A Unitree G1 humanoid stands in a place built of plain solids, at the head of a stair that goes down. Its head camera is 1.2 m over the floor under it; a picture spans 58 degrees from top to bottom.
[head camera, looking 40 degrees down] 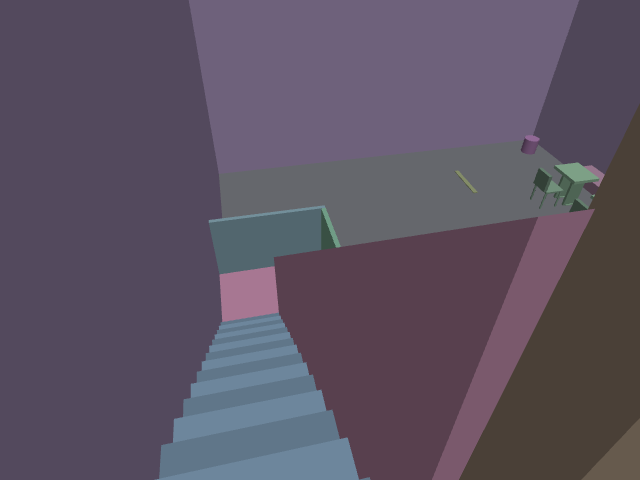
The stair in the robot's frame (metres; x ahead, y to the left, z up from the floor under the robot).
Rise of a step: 0.20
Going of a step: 0.22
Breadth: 0.73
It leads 12 degrees to the left of straight ahead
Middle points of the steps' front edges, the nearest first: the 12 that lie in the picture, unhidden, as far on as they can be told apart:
0.69 0.25 -0.41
0.91 0.30 -0.61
1.13 0.35 -0.81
1.35 0.40 -1.02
1.57 0.45 -1.22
1.79 0.49 -1.42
2.01 0.54 -1.62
2.23 0.59 -1.83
2.45 0.64 -2.03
2.67 0.69 -2.23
2.89 0.73 -2.44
3.11 0.78 -2.64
